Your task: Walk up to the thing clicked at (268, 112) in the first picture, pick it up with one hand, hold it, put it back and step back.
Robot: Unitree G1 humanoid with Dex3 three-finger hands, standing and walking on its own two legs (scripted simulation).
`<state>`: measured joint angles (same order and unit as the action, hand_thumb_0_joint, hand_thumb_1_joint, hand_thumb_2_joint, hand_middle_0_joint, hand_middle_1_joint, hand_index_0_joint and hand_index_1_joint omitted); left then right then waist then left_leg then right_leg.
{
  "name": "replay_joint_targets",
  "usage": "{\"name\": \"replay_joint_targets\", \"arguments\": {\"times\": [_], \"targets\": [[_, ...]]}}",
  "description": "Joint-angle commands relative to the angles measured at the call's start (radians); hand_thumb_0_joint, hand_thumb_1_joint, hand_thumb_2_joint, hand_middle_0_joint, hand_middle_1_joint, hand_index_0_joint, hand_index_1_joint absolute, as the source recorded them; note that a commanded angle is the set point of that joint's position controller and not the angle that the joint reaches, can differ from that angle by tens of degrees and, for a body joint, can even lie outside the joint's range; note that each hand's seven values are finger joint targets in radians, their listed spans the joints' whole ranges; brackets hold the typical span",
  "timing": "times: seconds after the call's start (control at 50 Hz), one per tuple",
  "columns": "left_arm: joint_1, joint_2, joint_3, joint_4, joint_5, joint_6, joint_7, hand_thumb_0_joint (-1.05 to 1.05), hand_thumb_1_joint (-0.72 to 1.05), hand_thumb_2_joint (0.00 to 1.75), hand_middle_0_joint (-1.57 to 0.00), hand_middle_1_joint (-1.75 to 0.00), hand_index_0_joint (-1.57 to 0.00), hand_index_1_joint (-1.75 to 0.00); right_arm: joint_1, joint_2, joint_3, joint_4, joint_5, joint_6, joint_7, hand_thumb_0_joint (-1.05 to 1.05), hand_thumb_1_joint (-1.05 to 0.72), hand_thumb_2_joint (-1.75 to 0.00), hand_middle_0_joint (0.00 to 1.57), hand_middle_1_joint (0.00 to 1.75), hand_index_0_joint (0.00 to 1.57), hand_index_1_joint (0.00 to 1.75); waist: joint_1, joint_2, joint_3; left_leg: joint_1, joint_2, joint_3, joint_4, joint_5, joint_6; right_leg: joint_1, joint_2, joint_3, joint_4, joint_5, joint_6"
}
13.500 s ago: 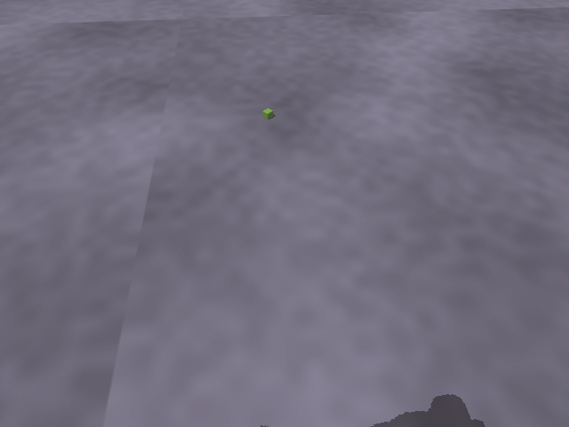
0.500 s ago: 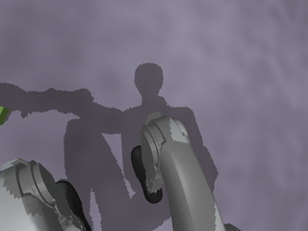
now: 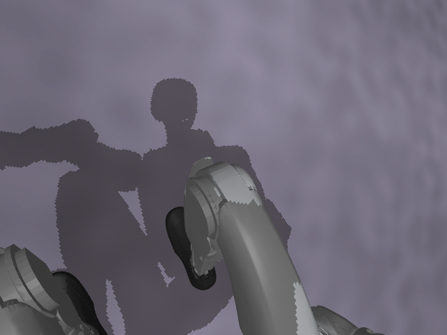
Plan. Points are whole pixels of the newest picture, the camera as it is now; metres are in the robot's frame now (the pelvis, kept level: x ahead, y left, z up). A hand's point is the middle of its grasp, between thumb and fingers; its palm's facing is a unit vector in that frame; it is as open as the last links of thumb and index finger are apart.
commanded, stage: rest palm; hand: left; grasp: from above
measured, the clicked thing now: out of the picture +0.44 +0.30 -0.29
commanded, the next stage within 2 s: close in 0.82 s
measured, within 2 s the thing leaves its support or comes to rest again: neither
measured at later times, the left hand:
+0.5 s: hand out of the picture +0.44 +0.30 -0.25, palm faces -0.18 -0.38 -0.90, open 13.9 cm
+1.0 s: hand out of the picture +0.44 +0.30 -0.26, palm faces -0.19 -0.39 -0.90, open 13.6 cm
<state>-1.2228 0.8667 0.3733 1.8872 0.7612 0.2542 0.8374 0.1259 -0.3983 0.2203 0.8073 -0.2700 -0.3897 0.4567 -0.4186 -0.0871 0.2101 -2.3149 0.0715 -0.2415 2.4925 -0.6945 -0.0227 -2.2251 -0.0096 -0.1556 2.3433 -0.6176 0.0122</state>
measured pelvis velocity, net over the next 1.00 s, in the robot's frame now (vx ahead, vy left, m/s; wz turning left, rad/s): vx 0.00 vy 0.01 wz -0.05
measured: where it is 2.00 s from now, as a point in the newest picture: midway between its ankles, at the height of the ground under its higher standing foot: (146, 294)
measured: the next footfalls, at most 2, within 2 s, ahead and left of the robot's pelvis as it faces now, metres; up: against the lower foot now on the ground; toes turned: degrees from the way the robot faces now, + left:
none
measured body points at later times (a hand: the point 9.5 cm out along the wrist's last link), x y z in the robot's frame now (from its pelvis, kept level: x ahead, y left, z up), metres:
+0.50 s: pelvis +0.00 +0.01 -0.01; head +0.29 +0.09 +0.32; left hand +0.45 +0.32 -0.20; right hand +0.00 -0.23 -0.06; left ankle +0.07 +0.14 -0.28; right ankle +0.12 -0.11 -0.28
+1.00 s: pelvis +0.00 +0.01 -0.01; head +0.29 +0.10 +0.31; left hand +0.45 +0.31 -0.21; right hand -0.01 -0.23 -0.05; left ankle +0.07 +0.14 -0.28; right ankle +0.12 -0.11 -0.28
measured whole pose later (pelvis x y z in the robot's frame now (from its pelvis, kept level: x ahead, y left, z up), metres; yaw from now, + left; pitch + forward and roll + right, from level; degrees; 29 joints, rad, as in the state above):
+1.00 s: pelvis +0.00 +0.01 -0.01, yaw -3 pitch +24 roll -15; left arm -1.21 0.96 0.29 1.85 0.67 0.25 0.81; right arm 0.12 -0.42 0.33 0.72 -0.26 -0.44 0.46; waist -0.44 -0.14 0.31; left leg -2.30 0.06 -0.30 2.54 -0.71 -0.01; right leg -2.17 0.01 -0.20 2.34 -0.61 0.04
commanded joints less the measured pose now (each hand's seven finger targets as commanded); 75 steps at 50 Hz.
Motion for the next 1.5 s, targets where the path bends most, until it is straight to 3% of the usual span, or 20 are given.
{"name": "replay_joint_targets", "arguments": {"times": [0.0,0.16,0.22,0.26,0.28,0.38,0.52,0.62,0.72,0.8,0.88,0.98,1.1,1.14,1.16,1.2,1.32,1.34,1.4,1.48], "targets": [[-0.229,0.183,-0.047,-0.109,-0.021,-0.006,0.026,0.00,-0.54,0.94,-0.07,-1.04,-0.08,-1.02,0.224,-0.284,-0.043,0.017,0.010,-0.010,0.008,0.00,-0.91,-0.90,0.20,0.30,0.20,0.30,-0.062,0.424,-0.675,0.444,-0.013,0.114,-0.216,0.176,0.027,0.422,0.052,-0.086,-0.231,0.220,-0.011],[-0.244,0.214,-0.052,-0.141,-0.055,-0.011,0.032,0.00,-0.56,0.98,-0.07,-1.03,-0.07,-1.03,0.219,-0.309,-0.024,-0.001,0.011,-0.013,0.010,0.00,-0.91,-0.90,0.20,0.30,0.20,0.30,-0.076,0.474,-0.647,0.496,-0.009,0.083,-0.221,0.161,0.021,0.404,0.047,-0.113,-0.200,0.208,-0.016],[-0.247,0.256,-0.046,-0.144,-0.026,-0.015,0.034,0.00,-0.56,1.00,-0.07,-1.04,-0.07,-1.05,0.221,-0.318,-0.018,0.016,0.021,-0.013,0.007,0.00,-0.91,-0.90,0.20,0.30,0.20,0.30,-0.075,0.483,-0.642,0.469,-0.004,0.081,-0.217,0.165,0.022,0.408,0.053,-0.105,-0.212,0.228,-0.017],[-0.232,0.228,-0.060,-0.131,-0.034,-0.012,0.029,0.00,-0.55,1.02,-0.08,-1.07,-0.08,-1.07,0.214,-0.306,-0.009,0.001,0.015,-0.016,0.014,0.00,-0.91,-0.90,0.20,0.30,0.20,0.30,-0.083,0.468,-0.619,0.460,-0.009,0.084,-0.207,0.175,0.021,0.413,0.048,-0.110,-0.196,0.233,-0.016],[-0.229,0.248,-0.045,-0.121,-0.028,-0.013,0.032,0.00,-0.53,1.01,-0.08,-1.09,-0.08,-1.09,0.230,-0.324,-0.015,0.012,0.018,-0.016,0.013,0.00,-0.91,-0.90,0.20,0.30,0.20,0.30,-0.081,0.467,-0.637,0.465,-0.004,0.081,-0.214,0.174,0.021,0.422,0.057,-0.112,-0.209,0.233,-0.016],[-0.213,0.208,-0.082,-0.098,-0.057,-0.003,0.015,0.00,-0.50,0.96,-0.07,-1.08,-0.09,-1.06,0.224,-0.325,-0.005,-0.017,0.019,-0.026,0.015,0.00,-0.90,-0.90,0.20,0.30,0.20,0.30,-0.109,0.419,-0.586,0.438,-0.012,0.066,-0.207,0.144,0.029,0.405,0.054,-0.125,-0.204,0.203,-0.009],[-0.205,0.236,-0.095,-0.118,-0.042,-0.008,0.003,0.00,-0.51,1.01,-0.08,-1.10,-0.09,-1.09,0.214,-0.331,0.008,-0.022,0.029,-0.038,0.004,0.00,-0.91,-0.90,0.20,0.30,0.20,0.30,-0.094,0.420,-0.591,0.433,-0.003,0.057,-0.210,0.146,0.021,0.419,0.061,-0.124,-0.211,0.216,-0.009],[-0.224,0.242,-0.099,-0.134,-0.047,-0.010,0.013,0.00,-0.50,1.00,-0.08,-1.11,-0.09,-1.09,0.216,-0.328,0.020,-0.035,0.016,-0.038,0.003,0.00,-0.91,-0.90,0.20,0.30,0.20,0.30,-0.107,0.445,-0.594,0.452,-0.003,0.063,-0.205,0.165,0.018,0.434,0.063,-0.124,-0.212,0.232,-0.009],[-0.219,0.279,-0.083,-0.128,-0.040,-0.010,0.024,0.00,-0.51,1.06,-0.09,-1.12,-0.09,-1.12,0.205,-0.339,0.026,-0.024,0.025,-0.044,-0.003,0.00,-0.91,-0.91,0.20,0.30,0.20,0.30,-0.092,0.460,-0.573,0.465,0.004,0.051,-0.211,0.156,0.014,0.427,0.060,-0.132,-0.206,0.225,-0.011],[-0.209,0.244,-0.108,-0.119,-0.053,-0.010,0.017,0.00,-0.48,1.01,-0.10,-1.11,-0.11,-1.10,0.207,-0.341,0.027,-0.042,0.019,-0.047,0.000,0.00,-0.91,-0.91,0.20,0.30,0.20,0.30,-0.119,0.439,-0.554,0.466,0.002,0.047,-0.213,0.144,0.016,0.423,0.065,-0.140,-0.207,0.216,-0.009],[-0.189,0.251,-0.108,-0.117,-0.061,-0.012,0.014,0.00,-0.50,0.99,-0.08,-1.11,-0.10,-1.10,0.207,-0.352,0.028,-0.045,0.027,-0.053,-0.001,0.00,-0.91,-0.91,0.20,0.30,0.20,0.30,-0.114,0.430,-0.540,0.452,0.006,0.037,-0.214,0.149,0.017,0.423,0.064,-0.140,-0.212,0.226,-0.006],[-0.190,0.258,-0.112,-0.130,-0.083,-0.014,0.005,0.00,-0.39,0.96,-0.16,-1.04,-0.17,-1.03,0.204,-0.352,0.040,-0.056,0.025,-0.054,-0.002,0.00,-0.90,-0.90,0.20,0.30,0.20,0.30,-0.112,0.437,-0.532,0.462,0.003,0.039,-0.213,0.159,0.014,0.429,0.063,-0.145,-0.200,0.232,-0.006],[-0.190,0.288,-0.114,-0.151,-0.064,-0.007,-0.002,0.00,-0.37,0.90,-0.17,-1.00,-0.19,-0.99,0.193,-0.349,0.048,-0.056,0.026,-0.053,-0.007,0.00,-0.90,-0.90,0.20,0.30,0.20,0.30,-0.108,0.433,-0.540,0.451,0.002,0.049,-0.206,0.148,0.016,0.437,0.068,-0.137,-0.214,0.227,-0.004],[-0.180,0.301,-0.088,-0.139,-0.056,-0.004,0.005,0.00,-0.37,0.88,-0.17,-0.98,-0.18,-0.97,0.216,-0.350,0.041,-0.049,0.034,-0.052,-0.009,0.00,-0.90,-0.90,0.20,0.30,0.20,0.30,-0.099,0.441,-0.549,0.450,0.010,0.039,-0.217,0.160,0.017,0.447,0.067,-0.138,-0.222,0.239,-0.004],[-0.172,0.274,-0.107,-0.132,-0.061,0.001,-0.001,0.00,-0.36,0.87,-0.18,-0.98,-0.19,-0.96,0.214,-0.345,0.045,-0.058,0.027,-0.049,-0.007,0.00,-0.90,-0.90,0.20,0.30,0.20,0.30,-0.112,0.433,-0.546,0.444,0.006,0.046,-0.213,0.163,0.016,0.458,0.070,-0.137,-0.220,0.245,-0.005],[-0.164,0.283,-0.094,-0.138,-0.058,0.002,-0.005,0.00,-0.34,0.89,-0.20,-0.98,-0.21,-0.97,0.212,-0.346,0.039,-0.052,0.034,-0.051,-0.011,0.00,-0.90,-0.90,0.20,0.30,0.20,0.30,-0.103,0.421,-0.546,0.441,0.008,0.042,-0.214,0.155,0.019,0.447,0.069,-0.138,-0.227,0.233,-0.003],[-0.181,0.262,-0.116,-0.144,-0.071,0.002,-0.012,0.00,-0.24,0.82,-0.26,-0.96,-0.28,-0.93,0.214,-0.343,0.041,-0.042,0.031,-0.053,-0.015,0.00,-0.90,-0.90,0.20,0.30,0.20,0.30,-0.115,0.425,-0.539,0.450,0.007,0.041,-0.218,0.144,0.015,0.439,0.072,-0.143,-0.223,0.222,-0.005],[-0.182,0.265,-0.101,-0.140,-0.067,0.001,-0.007,0.00,-0.24,0.83,-0.27,-0.93,-0.29,-0.91,0.232,-0.348,0.035,-0.044,0.034,-0.053,-0.014,0.00,-0.90,-0.90,0.20,0.30,0.20,0.30,-0.112,0.429,-0.552,0.459,0.012,0.030,-0.227,0.152,0.016,0.439,0.071,-0.146,-0.226,0.227,-0.007],[-0.208,0.237,-0.136,-0.153,-0.072,-0.003,-0.013,0.00,-0.22,0.79,-0.27,-0.91,-0.29,-0.89,0.212,-0.342,0.041,-0.052,0.028,-0.057,-0.013,0.00,-0.90,-0.90,0.20,0.30,0.20,0.30,-0.127,0.426,-0.531,0.459,0.009,0.027,-0.222,0.148,0.015,0.415,0.068,-0.150,-0.215,0.225,-0.007],[-0.186,0.256,-0.130,-0.134,-0.060,-0.008,-0.005,0.00,-0.17,0.74,-0.31,-0.89,-0.34,-0.86,0.222,-0.348,0.040,-0.048,0.028,-0.058,-0.017,0.00,-0.90,-0.90,0.20,0.30,0.20,0.30,-0.123,0.420,-0.537,0.462,0.006,0.036,-0.220,0.143,0.017,0.440,0.073,-0.144,-0.233,0.220,-0.006]]}}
